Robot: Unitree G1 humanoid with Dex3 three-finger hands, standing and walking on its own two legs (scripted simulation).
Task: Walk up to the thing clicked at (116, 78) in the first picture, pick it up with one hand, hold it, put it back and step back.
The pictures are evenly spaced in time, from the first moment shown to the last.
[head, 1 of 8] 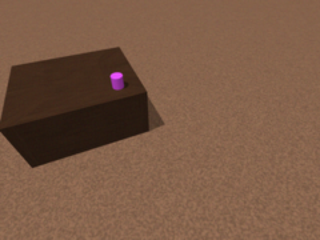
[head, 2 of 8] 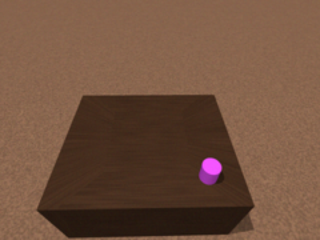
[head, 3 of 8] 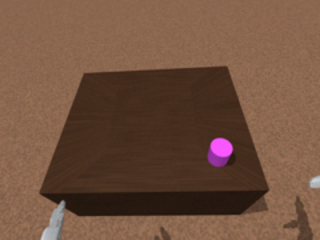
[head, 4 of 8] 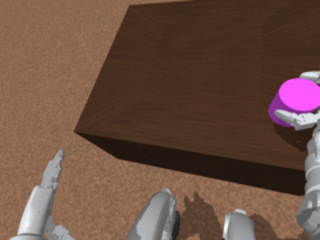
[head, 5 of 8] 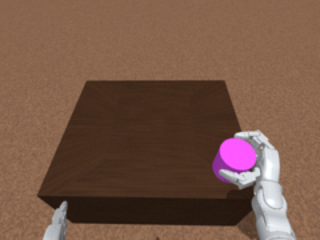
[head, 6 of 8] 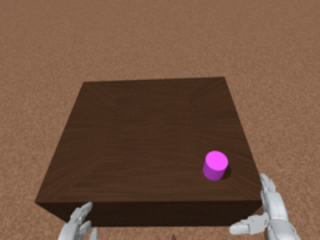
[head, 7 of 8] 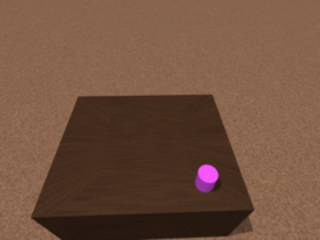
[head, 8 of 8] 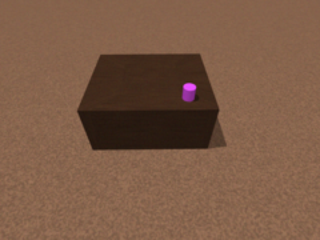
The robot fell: no
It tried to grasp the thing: yes
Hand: right
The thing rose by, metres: 0.30
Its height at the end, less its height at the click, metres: +0.00
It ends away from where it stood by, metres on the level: 0.02
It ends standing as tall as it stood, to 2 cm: yes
